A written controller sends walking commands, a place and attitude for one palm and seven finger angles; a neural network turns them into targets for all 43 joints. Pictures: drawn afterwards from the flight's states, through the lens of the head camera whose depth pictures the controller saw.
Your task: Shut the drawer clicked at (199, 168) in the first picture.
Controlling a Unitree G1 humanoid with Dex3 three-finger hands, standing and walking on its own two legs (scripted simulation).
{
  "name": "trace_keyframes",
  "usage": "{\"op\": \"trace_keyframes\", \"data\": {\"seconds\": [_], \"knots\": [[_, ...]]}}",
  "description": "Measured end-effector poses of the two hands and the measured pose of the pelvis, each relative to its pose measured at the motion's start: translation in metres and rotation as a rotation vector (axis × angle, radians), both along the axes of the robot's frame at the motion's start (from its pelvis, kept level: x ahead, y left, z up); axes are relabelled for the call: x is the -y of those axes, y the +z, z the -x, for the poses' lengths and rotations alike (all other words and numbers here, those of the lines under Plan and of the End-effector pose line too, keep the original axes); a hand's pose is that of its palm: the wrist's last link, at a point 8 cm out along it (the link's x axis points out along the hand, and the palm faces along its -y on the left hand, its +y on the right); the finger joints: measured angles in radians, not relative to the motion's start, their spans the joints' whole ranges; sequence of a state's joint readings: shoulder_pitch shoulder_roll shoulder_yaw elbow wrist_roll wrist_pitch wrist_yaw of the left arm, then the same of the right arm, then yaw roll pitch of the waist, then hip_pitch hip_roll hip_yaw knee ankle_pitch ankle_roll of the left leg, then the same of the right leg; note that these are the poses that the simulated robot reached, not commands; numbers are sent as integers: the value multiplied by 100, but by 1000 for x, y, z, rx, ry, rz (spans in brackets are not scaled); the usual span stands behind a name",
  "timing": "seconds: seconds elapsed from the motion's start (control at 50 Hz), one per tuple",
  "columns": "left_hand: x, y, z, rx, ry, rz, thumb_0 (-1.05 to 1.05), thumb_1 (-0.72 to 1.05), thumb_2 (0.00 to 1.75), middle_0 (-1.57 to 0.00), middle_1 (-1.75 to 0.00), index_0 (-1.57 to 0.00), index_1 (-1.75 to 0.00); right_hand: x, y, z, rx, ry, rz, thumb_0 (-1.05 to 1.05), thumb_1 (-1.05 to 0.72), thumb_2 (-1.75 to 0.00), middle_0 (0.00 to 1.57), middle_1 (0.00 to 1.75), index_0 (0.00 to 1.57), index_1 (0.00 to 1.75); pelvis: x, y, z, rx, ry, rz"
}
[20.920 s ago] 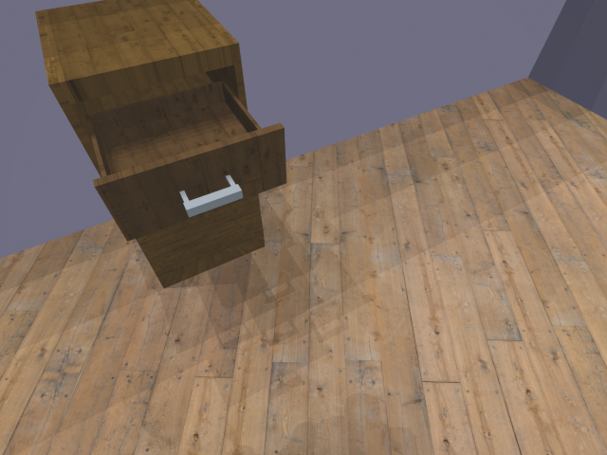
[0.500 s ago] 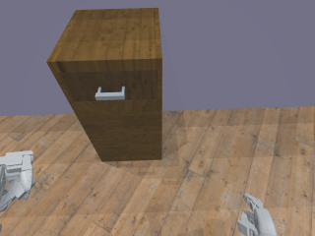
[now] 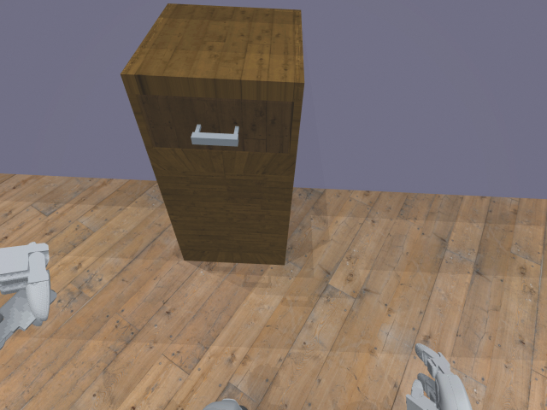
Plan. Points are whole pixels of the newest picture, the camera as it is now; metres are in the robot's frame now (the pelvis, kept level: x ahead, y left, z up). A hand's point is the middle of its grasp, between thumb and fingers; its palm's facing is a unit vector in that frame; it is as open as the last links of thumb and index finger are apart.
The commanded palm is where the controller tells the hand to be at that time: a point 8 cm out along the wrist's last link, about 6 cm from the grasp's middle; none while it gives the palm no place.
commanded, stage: step back with the hand held close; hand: left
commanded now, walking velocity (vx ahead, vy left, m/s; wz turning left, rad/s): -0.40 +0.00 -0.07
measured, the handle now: (216, 134) +0.75 +0.18 -0.06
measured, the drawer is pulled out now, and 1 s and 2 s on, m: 0.00 0.00 0.00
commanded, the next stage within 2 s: stop stepping back and stand still in 0.44 s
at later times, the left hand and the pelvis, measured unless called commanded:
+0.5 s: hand out of the picture +0.07 +0.25 +0.19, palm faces +0.41 -0.77 -0.49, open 3.2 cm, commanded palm +0.02 +0.28 +0.19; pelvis -0.11 +0.00 -0.02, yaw +1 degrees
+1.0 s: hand out of the picture -0.08 +0.23 +0.21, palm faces +0.31 -0.82 -0.48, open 3.2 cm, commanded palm -0.11 +0.28 +0.19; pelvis -0.26 +0.01 +0.01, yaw -5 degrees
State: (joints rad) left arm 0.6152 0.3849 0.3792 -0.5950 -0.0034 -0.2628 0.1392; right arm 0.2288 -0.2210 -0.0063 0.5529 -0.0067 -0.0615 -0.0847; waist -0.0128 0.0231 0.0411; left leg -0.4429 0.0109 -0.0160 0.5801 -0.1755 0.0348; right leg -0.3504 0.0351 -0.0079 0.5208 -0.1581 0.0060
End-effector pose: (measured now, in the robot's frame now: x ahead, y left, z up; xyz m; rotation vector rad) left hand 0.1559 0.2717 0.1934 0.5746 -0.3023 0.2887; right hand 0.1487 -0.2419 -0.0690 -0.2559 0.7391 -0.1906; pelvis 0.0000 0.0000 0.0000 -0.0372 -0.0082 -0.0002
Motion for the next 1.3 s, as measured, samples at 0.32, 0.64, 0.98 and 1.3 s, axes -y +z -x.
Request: {"op": "trace_keyframes", "data": {"seconds": [0.32, 0.64, 0.98, 1.3], "knots": [[-17, -5, 41, 55, -47, 11, 1, 88, 90, -141, -160, -140, -160, -5, 2, 67, 4, -63, 35, 2, -90, -90, 20, 30, 20, 30, -15, -5, 62, 2, 12, 51], [-22, 9, 156, 172, -13, 55, 1, 88, 90, -142, -160, -141, -160, -38, -3, 127, 40, 53, -28, 2, -90, -90, 20, 30, 21, 30, -17, -7, 135, -6, -55, -3], [8, 29, 263, 85, -132, -45, 1, 88, 90, -141, -160, -140, -160, 7, 7, 292, -51, -77, 16, 1, -90, -90, 20, 30, 20, 30, -8, 5, 257, 1, -85, -62], [13, 9, 296, 21, -86, -16, 2, 89, 90, -141, -160, -140, -160, -12, -16, 383, -11, -145, -101, 2, -90, -90, 20, 30, 20, 30, -3, 3, 313, 19, -65, -56]]}}
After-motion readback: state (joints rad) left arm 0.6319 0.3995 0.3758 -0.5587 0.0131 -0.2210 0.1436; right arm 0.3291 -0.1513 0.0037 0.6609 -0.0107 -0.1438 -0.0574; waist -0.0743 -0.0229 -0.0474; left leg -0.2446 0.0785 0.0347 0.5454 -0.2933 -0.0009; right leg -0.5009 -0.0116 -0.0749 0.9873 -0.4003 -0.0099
